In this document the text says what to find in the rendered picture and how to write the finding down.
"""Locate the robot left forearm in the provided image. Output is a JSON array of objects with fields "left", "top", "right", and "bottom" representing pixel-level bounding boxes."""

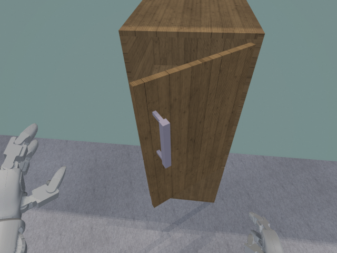
[{"left": 0, "top": 218, "right": 27, "bottom": 253}]

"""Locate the cupboard door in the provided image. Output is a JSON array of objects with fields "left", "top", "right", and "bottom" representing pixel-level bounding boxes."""
[{"left": 129, "top": 42, "right": 256, "bottom": 208}]

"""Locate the robot left hand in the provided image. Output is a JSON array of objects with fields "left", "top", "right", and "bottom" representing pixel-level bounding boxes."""
[{"left": 0, "top": 123, "right": 66, "bottom": 220}]

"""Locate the robot right hand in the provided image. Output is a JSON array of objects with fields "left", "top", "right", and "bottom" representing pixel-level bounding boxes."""
[{"left": 244, "top": 212, "right": 284, "bottom": 253}]

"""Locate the handle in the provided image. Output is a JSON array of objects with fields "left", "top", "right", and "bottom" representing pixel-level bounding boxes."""
[{"left": 152, "top": 110, "right": 171, "bottom": 168}]

